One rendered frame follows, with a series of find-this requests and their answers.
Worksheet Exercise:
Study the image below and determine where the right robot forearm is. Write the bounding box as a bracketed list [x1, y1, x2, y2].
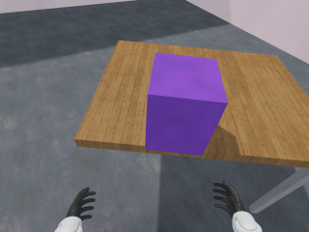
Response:
[232, 211, 263, 232]

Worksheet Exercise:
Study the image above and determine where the left robot forearm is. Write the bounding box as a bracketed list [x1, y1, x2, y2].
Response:
[54, 217, 83, 232]

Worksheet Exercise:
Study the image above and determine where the robot left hand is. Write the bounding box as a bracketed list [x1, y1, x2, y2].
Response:
[66, 187, 96, 220]

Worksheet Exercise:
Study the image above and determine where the robot right hand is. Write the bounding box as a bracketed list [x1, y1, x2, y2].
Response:
[212, 180, 246, 219]

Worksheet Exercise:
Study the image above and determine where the carton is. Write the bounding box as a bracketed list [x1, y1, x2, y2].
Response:
[145, 52, 228, 156]

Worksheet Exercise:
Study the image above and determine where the table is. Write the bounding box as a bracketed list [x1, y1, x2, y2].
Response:
[74, 40, 309, 214]

